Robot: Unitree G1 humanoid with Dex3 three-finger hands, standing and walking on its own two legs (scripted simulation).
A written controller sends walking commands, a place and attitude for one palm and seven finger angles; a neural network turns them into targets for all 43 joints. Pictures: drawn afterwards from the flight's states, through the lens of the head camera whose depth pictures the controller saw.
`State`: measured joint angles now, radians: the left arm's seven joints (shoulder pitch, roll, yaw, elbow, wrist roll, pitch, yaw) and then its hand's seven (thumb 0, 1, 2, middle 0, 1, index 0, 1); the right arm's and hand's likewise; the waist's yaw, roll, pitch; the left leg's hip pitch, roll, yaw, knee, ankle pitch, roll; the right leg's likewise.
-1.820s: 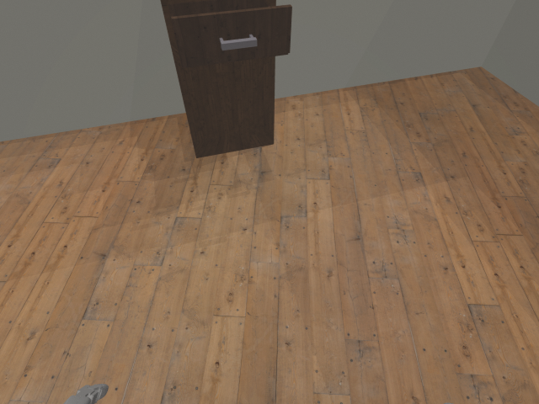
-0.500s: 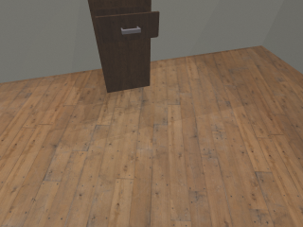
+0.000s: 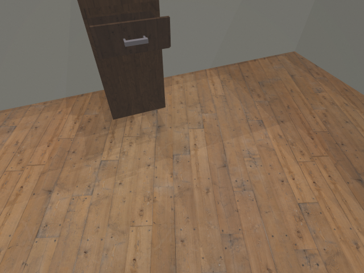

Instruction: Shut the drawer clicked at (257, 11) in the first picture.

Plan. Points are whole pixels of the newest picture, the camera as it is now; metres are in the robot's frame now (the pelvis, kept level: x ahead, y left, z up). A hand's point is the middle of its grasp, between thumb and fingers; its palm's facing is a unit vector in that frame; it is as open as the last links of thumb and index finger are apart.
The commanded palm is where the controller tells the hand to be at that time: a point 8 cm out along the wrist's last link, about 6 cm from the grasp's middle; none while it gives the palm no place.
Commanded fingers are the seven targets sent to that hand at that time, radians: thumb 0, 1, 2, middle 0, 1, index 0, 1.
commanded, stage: walk to a spot facing it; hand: left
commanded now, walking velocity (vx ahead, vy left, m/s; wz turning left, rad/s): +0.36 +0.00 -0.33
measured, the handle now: (135, 40) +1.17 +0.33 -0.02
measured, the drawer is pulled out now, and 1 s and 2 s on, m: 0.27 0.27 0.27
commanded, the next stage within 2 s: turn to face it in 1.58 s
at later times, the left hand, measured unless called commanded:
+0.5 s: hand out of the picture +0.12 +0.22 -0.19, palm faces -0.04 -0.99 -0.15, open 7.4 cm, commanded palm none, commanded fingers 0.00 0.90 0.90 -0.20 -0.30 -0.20 -0.30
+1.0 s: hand (164, 157) +0.52 +0.10 -0.15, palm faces -0.31 -0.93 -0.20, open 7.3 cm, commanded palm none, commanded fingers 0.00 0.90 0.90 -0.20 -0.30 -0.20 -0.30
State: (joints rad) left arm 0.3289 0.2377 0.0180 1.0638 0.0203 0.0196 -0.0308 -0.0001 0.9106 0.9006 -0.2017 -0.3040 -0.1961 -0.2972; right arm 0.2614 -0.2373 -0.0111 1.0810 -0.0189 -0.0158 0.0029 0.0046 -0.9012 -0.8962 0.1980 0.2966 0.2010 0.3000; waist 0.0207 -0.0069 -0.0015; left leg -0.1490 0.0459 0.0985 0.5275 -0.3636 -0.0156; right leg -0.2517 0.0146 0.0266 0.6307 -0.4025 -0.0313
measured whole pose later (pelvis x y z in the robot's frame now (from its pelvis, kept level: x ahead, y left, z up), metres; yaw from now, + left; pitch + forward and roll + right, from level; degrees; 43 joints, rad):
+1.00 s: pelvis +0.36 -0.03 +0.00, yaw -18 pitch -1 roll +0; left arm 0.15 0.17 0.05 0.97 0.02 -0.06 -0.02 0.00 0.91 0.90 -0.20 -0.30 -0.20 -0.30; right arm 0.39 -0.18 -0.04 1.14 -0.02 -0.01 0.01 0.01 -0.91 -0.90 0.20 0.30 0.20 0.30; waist -0.04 0.03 0.06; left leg -0.34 0.13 0.12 1.12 -0.41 -0.01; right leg -0.31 -0.02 -0.13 0.57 -0.25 -0.06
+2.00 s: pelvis +0.72 -0.16 +0.00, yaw -23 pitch -1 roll +0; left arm 0.08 0.12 0.03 0.98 0.02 -0.02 0.02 -0.01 0.91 0.90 -0.20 -0.30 -0.20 -0.30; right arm 0.31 -0.14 -0.05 1.08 -0.01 0.03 -0.01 0.01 -0.91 -0.90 0.20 0.30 0.20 0.30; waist -0.07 0.02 0.08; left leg -0.45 0.11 0.08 1.14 -0.44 -0.04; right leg -0.33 -0.08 -0.24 0.56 -0.20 -0.05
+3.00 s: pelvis +0.75 -0.20 +0.01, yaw +13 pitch +0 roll +2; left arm 0.22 0.18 0.02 0.88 0.02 0.01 0.01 0.00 0.91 0.90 -0.21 -0.30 -0.20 -0.30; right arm 0.14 -0.27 -0.08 0.94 -0.01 0.09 0.03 0.01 -0.91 -0.90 0.19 0.30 0.20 0.30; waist 0.00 0.00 0.09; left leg -0.42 0.04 0.04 0.95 -0.43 -0.08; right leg -0.21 -0.14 -0.21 0.53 -0.30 -0.01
